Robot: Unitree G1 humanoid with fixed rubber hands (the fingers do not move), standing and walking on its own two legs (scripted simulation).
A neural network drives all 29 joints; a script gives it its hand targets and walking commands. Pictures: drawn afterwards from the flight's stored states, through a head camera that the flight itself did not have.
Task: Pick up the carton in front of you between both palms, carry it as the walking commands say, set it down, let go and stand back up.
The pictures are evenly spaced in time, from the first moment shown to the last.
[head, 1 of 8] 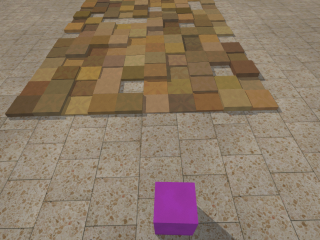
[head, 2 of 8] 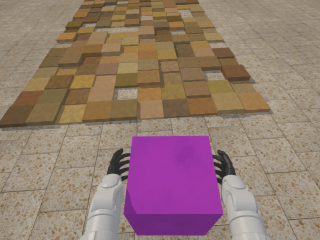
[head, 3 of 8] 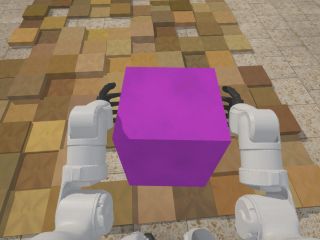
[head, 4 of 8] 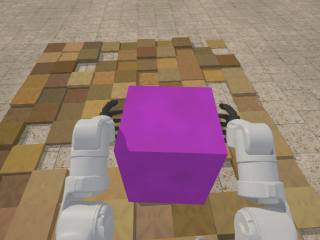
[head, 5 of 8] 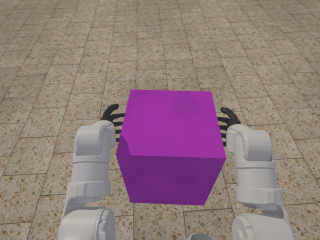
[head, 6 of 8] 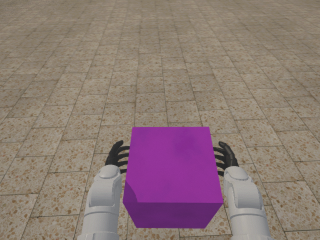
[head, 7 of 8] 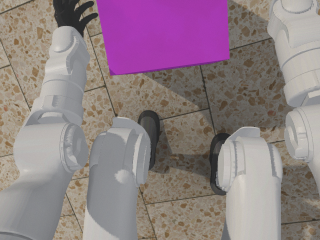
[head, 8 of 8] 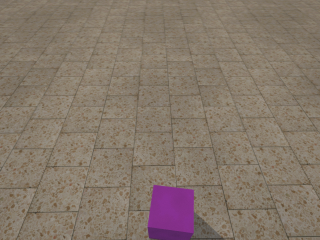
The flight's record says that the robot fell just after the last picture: no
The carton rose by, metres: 0.80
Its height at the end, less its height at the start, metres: +0.00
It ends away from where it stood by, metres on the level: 6.65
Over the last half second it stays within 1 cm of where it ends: yes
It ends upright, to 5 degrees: yes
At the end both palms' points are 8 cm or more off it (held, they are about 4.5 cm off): yes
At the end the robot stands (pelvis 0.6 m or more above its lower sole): yes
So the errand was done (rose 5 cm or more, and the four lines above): yes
